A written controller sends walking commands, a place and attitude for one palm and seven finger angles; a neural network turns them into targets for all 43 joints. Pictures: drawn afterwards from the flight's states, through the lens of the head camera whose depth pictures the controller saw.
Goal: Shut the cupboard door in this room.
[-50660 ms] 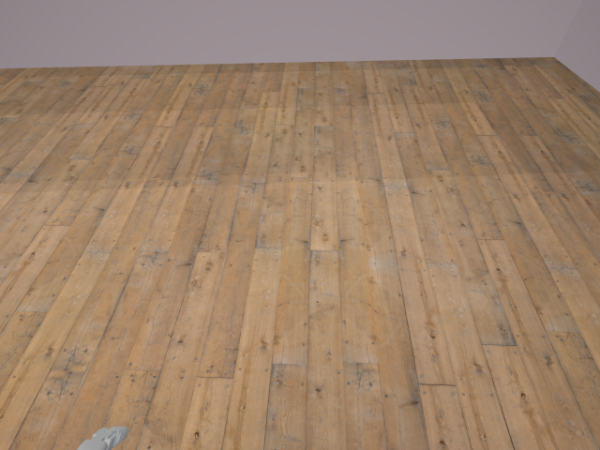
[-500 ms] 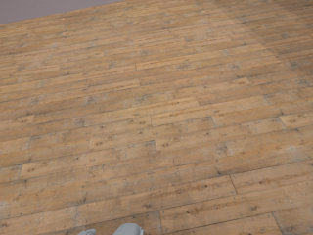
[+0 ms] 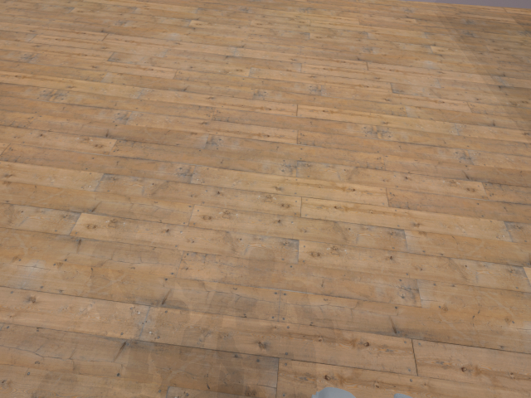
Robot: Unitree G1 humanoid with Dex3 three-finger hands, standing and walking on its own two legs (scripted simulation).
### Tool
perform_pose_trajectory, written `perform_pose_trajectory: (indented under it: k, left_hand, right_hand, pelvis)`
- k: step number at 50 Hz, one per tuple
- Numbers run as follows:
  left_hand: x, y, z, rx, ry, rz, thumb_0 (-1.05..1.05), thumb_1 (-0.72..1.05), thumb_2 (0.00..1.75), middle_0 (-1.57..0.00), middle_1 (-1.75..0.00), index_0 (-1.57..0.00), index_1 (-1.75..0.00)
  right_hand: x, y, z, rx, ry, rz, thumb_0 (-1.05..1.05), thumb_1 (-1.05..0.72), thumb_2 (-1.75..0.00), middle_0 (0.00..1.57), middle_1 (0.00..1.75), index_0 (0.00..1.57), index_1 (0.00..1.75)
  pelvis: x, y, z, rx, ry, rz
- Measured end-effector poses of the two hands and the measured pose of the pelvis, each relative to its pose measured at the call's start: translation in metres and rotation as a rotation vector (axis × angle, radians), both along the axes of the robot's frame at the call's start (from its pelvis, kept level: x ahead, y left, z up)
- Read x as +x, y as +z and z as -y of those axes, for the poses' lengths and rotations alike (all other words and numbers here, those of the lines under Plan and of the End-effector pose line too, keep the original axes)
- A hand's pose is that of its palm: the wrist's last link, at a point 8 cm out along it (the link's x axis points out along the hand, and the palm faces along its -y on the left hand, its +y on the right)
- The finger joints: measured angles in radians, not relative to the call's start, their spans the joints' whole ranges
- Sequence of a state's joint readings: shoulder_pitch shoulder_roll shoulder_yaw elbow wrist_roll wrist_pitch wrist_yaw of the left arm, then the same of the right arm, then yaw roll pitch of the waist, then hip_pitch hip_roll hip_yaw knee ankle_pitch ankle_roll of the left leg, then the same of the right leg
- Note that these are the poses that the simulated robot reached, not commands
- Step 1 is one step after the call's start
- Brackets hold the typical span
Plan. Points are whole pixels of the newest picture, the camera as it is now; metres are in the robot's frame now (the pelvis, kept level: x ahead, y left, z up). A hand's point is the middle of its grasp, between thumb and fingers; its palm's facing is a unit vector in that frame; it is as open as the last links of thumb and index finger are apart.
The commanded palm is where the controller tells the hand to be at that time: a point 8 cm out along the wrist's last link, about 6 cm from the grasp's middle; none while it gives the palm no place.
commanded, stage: turn or walk to find it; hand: left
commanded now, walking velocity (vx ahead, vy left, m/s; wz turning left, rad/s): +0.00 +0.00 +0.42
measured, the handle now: out of the picture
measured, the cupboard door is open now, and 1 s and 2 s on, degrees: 88 88 88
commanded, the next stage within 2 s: none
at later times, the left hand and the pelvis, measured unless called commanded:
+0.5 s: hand out of the picture +0.04 +0.14 -0.15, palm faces +0.23 -0.93 -0.27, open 7.3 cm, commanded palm none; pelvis +0.01 -0.06 +0.00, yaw +13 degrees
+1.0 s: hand out of the picture -0.04 +0.20 -0.17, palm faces +0.46 -0.86 -0.24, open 7.3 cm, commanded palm none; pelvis +0.00 -0.01 +0.00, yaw +25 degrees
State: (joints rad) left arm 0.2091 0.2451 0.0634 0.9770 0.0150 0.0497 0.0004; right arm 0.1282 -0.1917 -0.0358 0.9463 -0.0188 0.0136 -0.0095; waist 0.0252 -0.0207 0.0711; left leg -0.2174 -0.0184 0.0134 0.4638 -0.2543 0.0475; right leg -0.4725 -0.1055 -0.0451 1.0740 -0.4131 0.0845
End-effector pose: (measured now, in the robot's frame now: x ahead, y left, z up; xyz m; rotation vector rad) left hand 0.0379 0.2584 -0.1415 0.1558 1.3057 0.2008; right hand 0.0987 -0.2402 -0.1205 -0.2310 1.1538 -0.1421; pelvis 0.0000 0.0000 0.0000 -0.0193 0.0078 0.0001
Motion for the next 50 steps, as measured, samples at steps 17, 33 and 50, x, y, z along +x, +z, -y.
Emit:
perform_pose_trajectory:
  k: [17,33,50]
  left_hand:
    - [0.030,0.027,0.063,0.071,0.035,0.155,0.00,0.91,0.90,-0.20,-0.30,-0.20,-0.30]
    - [-0.085,0.009,0.059,0.034,0.290,-0.008,0.00,0.91,0.90,-0.20,-0.30,-0.20,-0.30]
    - [-0.103,0.004,0.018,0.015,0.421,0.022,0.00,0.91,0.90,-0.20,-0.30,-0.20,-0.30]
  right_hand:
    - [-0.040,-0.047,0.049,0.090,0.014,-0.212,0.01,-0.91,-0.90,0.20,0.30,0.20,0.30]
    - [0.052,-0.024,0.022,0.023,0.261,-0.124,0.01,-0.91,-0.90,0.19,0.30,0.19,0.30]
    - [0.079,-0.005,-0.049,0.017,0.419,-0.027,0.00,-0.90,-0.90,0.20,0.30,0.20,0.30]
  pelvis:
    - [0.003,-0.007,0.051,0.054,0.152,-0.009]
    - [0.003,-0.005,0.043,0.052,0.305,-0.013]
    - [-0.001,0.000,0.014,0.007,0.432,-0.007]
